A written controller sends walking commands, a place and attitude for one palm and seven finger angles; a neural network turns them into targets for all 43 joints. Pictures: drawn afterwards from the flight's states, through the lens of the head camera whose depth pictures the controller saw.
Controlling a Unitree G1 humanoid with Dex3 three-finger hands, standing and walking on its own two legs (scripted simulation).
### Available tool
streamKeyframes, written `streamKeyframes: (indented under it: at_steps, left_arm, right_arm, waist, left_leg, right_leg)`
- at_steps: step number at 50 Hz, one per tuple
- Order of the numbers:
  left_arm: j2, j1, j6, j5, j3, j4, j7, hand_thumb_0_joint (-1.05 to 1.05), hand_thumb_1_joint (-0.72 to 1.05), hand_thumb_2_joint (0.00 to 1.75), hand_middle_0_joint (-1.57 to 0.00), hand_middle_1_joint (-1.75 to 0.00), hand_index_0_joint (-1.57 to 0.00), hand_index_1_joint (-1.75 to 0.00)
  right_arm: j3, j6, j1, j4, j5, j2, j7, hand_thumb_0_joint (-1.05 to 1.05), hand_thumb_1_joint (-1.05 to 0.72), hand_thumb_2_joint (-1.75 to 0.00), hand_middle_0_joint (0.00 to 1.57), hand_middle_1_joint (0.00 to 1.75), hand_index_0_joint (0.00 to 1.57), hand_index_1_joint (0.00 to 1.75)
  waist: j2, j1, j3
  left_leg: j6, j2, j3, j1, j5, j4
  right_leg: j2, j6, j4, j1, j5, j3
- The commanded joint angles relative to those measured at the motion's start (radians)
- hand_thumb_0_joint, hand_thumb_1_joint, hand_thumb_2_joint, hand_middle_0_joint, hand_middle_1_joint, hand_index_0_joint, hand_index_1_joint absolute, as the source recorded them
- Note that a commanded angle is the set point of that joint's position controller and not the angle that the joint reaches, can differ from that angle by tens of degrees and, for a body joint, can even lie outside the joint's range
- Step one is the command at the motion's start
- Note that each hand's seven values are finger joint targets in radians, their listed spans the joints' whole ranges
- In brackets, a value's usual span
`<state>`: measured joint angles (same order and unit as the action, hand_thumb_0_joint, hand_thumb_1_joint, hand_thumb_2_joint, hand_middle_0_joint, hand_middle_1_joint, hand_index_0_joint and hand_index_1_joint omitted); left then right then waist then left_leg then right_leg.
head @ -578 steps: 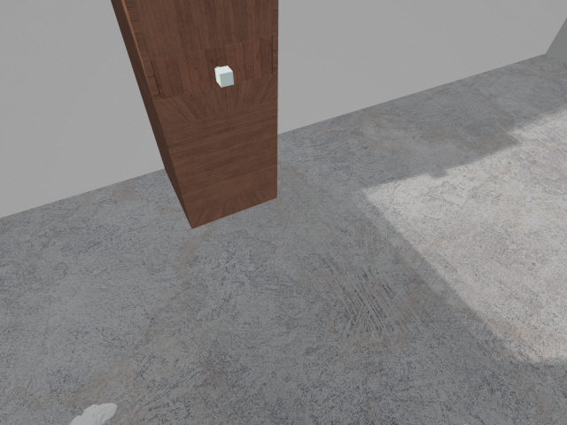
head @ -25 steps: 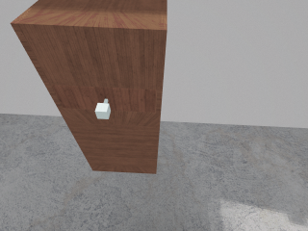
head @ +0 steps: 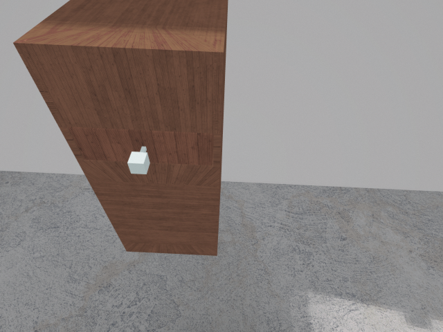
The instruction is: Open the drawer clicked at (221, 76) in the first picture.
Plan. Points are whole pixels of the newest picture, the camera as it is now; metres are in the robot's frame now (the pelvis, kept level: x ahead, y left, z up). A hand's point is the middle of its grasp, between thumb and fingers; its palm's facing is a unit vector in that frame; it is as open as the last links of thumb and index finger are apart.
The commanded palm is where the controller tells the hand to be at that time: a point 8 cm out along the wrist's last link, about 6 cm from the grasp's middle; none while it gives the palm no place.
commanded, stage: come to a stop and stand still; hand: left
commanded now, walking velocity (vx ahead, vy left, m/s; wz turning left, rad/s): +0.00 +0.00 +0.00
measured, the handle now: (140, 157) +0.56 +0.26 -0.06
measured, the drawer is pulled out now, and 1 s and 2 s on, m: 0.00 0.00 0.00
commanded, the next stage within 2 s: look again from close up in 1.06 s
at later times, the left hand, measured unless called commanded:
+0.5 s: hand out of the picture -0.03 +0.11 -0.18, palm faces +0.06 -0.99 -0.13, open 7.3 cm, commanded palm none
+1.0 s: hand out of the picture -0.02 +0.09 -0.18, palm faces +0.09 -0.99 -0.15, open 7.3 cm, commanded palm none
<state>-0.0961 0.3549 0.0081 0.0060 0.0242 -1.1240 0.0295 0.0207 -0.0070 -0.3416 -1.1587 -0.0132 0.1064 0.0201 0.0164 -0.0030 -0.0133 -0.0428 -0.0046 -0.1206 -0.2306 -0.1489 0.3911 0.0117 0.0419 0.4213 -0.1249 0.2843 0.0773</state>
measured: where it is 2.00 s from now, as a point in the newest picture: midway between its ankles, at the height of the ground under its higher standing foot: outside the picture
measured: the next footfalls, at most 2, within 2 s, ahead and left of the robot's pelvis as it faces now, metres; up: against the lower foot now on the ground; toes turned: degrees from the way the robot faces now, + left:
none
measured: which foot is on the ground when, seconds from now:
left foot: down 0.00-1.00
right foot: down 0.00-1.00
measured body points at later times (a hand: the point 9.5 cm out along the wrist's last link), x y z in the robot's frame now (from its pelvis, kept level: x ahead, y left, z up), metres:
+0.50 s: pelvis +0.02 -0.02 +0.00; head +0.02 -0.03 +0.45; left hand -0.03 +0.16 -0.16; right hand +0.00 -0.22 -0.17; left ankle +0.04 +0.09 -0.74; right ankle -0.03 -0.09 -0.74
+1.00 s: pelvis +0.04 -0.05 +0.00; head +0.04 -0.05 +0.45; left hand -0.02 +0.14 -0.17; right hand +0.02 -0.25 -0.17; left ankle +0.04 +0.09 -0.74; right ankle -0.03 -0.09 -0.74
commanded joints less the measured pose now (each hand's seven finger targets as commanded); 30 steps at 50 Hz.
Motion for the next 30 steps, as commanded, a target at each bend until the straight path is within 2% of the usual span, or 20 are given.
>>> streamKeyframes:
  at_steps: [1,7,11,17,23,25,30]
  left_arm:
    - [-0.075,0.090,0.018,0.001,-0.019,0.012,0.012,0.00,0.90,0.90,-0.20,-0.30,-0.20,-0.30]
    - [-0.066,0.109,0.020,0.003,-0.016,0.003,0.015,0.00,0.90,0.90,-0.20,-0.30,-0.20,-0.30]
    - [-0.060,0.122,0.025,0.002,-0.015,-0.001,0.016,0.00,0.90,0.90,-0.20,-0.30,-0.20,-0.30]
    - [-0.057,0.130,0.025,0.004,-0.015,-0.006,0.018,0.00,0.90,0.90,-0.20,-0.30,-0.20,-0.30]
    - [-0.059,0.138,0.027,0.004,-0.017,-0.004,0.019,0.00,0.90,0.90,-0.20,-0.30,-0.20,-0.30]
    - [-0.062,0.143,0.029,0.004,-0.019,-0.006,0.018,0.00,0.90,0.90,-0.20,-0.30,-0.20,-0.30]
    - [-0.064,0.142,0.028,0.004,-0.020,-0.007,0.020,0.00,0.90,0.90,-0.20,-0.30,-0.20,-0.30]
  right_arm:
    - [-0.016,0.020,-0.051,0.024,0.002,0.079,0.012,0.00,-0.90,-0.90,0.20,0.30,0.20,0.30]
    - [-0.016,0.019,-0.057,0.020,0.003,0.070,0.014,0.00,-0.90,-0.90,0.20,0.30,0.20,0.30]
    - [-0.015,0.023,-0.057,0.017,0.002,0.062,0.016,0.00,-0.90,-0.90,0.20,0.30,0.20,0.30]
    - [-0.014,0.022,-0.051,0.015,0.003,0.062,0.017,0.00,-0.90,-0.90,0.20,0.30,0.20,0.30]
    - [-0.012,0.026,-0.046,0.017,0.002,0.063,0.020,0.00,-0.90,-0.90,0.20,0.30,0.20,0.30]
    - [-0.011,0.029,-0.047,0.018,0.002,0.063,0.021,0.00,-0.90,-0.90,0.20,0.30,0.20,0.30]
    - [-0.011,0.026,-0.044,0.015,0.002,0.063,0.023,0.00,-0.90,-0.90,0.20,0.30,0.20,0.30]
  waist:
    - [-0.002,0.003,-0.075]
    - [-0.009,0.003,-0.092]
    - [-0.006,0.004,-0.080]
    - [0.000,0.005,-0.106]
    - [-0.016,0.008,-0.079]
    - [-0.004,0.010,-0.065]
    - [-0.009,0.009,-0.080]
  left_leg:
    - [0.005,0.117,0.142,0.036,-0.053,-0.075]
    - [0.007,0.118,0.136,0.039,-0.034,-0.061]
    - [0.007,0.120,0.132,0.049,0.000,-0.055]
    - [0.009,0.120,0.128,0.047,0.010,-0.047]
    - [0.009,0.122,0.122,0.064,0.063,-0.035]
    - [0.009,0.122,0.119,0.069,0.074,-0.031]
    - [0.014,0.120,0.113,0.068,0.072,-0.023]
  right_leg:
    - [-0.126,0.010,-0.120,-0.129,-0.029,-0.130]
    - [-0.120,0.009,-0.125,-0.136,-0.044,-0.135]
    - [-0.122,0.010,-0.122,-0.125,-0.080,-0.136]
    - [-0.120,0.008,-0.128,-0.132,-0.089,-0.133]
    - [-0.123,0.006,-0.121,-0.096,-0.165,-0.129]
    - [-0.126,0.004,-0.119,-0.079,-0.200,-0.127]
    - [-0.126,0.001,-0.121,-0.075,-0.239,-0.126]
